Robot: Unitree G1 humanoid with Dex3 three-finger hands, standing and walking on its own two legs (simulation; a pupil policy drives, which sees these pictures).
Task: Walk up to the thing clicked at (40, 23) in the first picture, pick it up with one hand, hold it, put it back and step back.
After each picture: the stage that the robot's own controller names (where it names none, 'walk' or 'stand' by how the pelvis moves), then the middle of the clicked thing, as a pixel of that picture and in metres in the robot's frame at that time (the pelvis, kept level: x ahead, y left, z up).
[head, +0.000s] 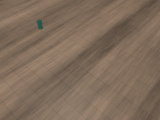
stand; (40, 24) +1.83 +0.55 -0.72
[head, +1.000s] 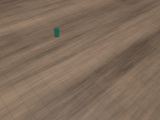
walk; (56, 32) +1.73 +0.23 -0.69
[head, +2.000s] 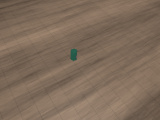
walk; (73, 54) +1.12 +0.07 -0.69
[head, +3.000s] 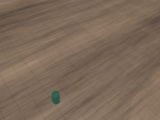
walk; (55, 97) +0.69 +0.17 -0.71
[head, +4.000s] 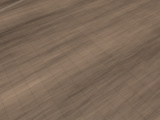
walk; out of the picture +0.47 +0.23 -0.70
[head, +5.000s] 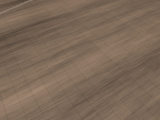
stand; out of the picture +0.40 +0.19 -0.71
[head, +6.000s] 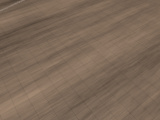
stand; out of the picture +0.36 +0.20 -0.72
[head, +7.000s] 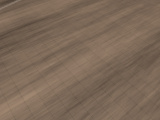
stand; out of the picture +0.34 +0.21 -0.72
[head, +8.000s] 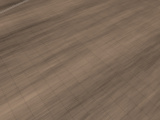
stand; out of the picture +0.36 +0.22 -0.73
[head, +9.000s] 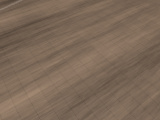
stand; out of the picture +0.36 +0.20 -0.73
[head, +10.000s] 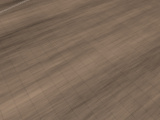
stand; out of the picture +0.36 +0.20 -0.73
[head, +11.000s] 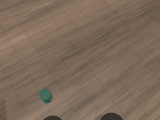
go down; (46, 96) +0.42 +0.19 -0.53
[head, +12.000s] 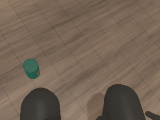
go down; (32, 69) +0.46 +0.21 -0.31
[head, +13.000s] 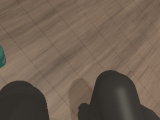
close in; out of the picture +0.44 +0.25 -0.25
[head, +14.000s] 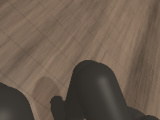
close; out of the picture +0.44 +0.27 -0.22
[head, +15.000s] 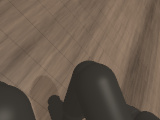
close; out of the picture +0.43 +0.28 -0.23
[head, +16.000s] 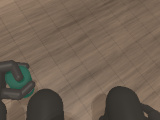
lift; (21, 83) +0.34 +0.22 -0.08
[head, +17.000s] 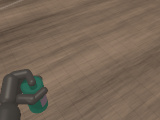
hold; (35, 95) +0.33 +0.17 +0.03
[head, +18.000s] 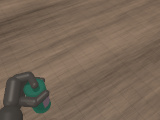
hold; (38, 96) +0.33 +0.16 -0.01
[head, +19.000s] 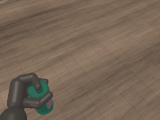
hold; (41, 98) +0.32 +0.16 +0.00
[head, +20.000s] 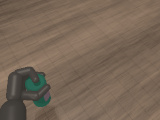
crouch; (39, 91) +0.35 +0.16 -0.05
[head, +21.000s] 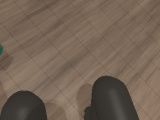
lower; out of the picture +0.49 +0.24 -0.10
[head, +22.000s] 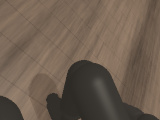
lower; out of the picture +0.45 +0.29 -0.23
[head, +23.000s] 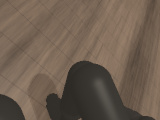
lower; out of the picture +0.45 +0.29 -0.23
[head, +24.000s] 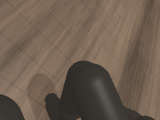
lower; out of the picture +0.45 +0.28 -0.24
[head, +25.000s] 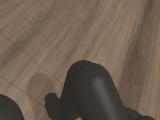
lower; out of the picture +0.45 +0.28 -0.24
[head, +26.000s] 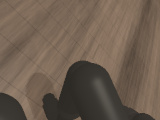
open; out of the picture +0.45 +0.26 -0.24
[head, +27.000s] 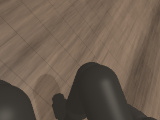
stand; out of the picture +0.44 +0.26 -0.24
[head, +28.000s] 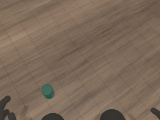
walk; (48, 91) +0.44 +0.18 -0.52
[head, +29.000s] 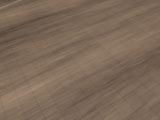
stand; out of the picture +0.40 +0.16 -0.66
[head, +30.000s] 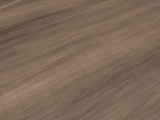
stand; out of the picture +0.41 +0.17 -0.67
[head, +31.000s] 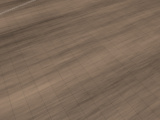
stand; out of the picture +0.41 +0.16 -0.71
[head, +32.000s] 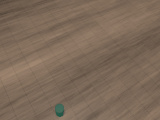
walk; (59, 110) +0.45 +0.11 -0.71
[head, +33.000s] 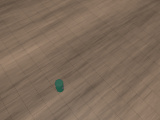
walk; (59, 85) +0.63 +0.17 -0.70
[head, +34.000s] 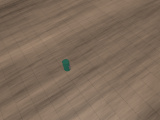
walk; (66, 65) +0.94 +0.23 -0.70
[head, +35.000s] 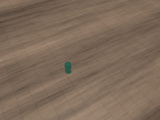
stand; (68, 67) +1.05 +0.15 -0.71
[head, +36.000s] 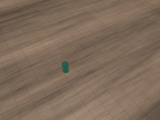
stand; (65, 67) +1.06 +0.17 -0.72
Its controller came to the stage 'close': yes
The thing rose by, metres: 0.70
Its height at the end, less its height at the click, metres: +0.00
